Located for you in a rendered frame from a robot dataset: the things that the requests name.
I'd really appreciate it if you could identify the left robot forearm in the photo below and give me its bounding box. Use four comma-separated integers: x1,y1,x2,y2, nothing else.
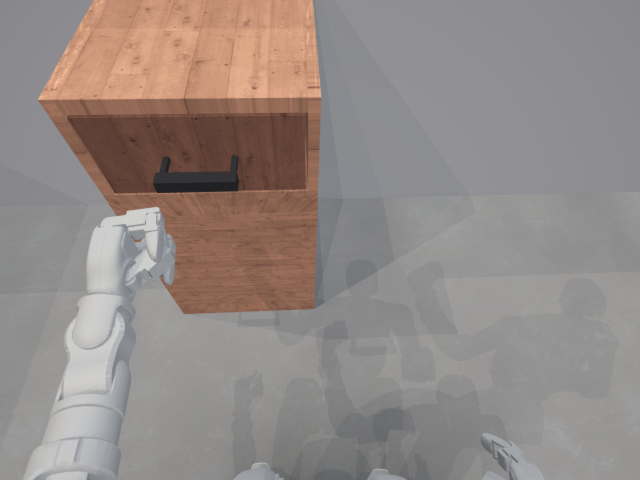
23,293,136,480

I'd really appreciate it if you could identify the left robot shin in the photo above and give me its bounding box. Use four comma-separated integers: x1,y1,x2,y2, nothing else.
251,463,271,471

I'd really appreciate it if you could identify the robot left hand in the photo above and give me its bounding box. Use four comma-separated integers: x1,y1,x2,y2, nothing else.
86,207,176,303

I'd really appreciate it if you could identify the robot shin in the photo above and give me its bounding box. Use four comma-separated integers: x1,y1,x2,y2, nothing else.
368,469,389,478
251,463,271,471

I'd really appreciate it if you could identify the right robot shin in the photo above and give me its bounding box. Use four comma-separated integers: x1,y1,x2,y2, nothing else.
368,469,389,478

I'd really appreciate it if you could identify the handle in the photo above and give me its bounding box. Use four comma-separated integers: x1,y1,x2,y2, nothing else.
153,155,239,193

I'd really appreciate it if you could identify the drawer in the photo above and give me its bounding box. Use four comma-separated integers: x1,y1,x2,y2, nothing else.
67,113,306,193

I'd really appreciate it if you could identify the robot right hand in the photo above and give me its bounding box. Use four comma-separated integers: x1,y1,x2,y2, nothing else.
481,433,545,480

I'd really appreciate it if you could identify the cabinet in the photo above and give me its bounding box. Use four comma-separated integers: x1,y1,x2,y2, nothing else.
38,0,321,314

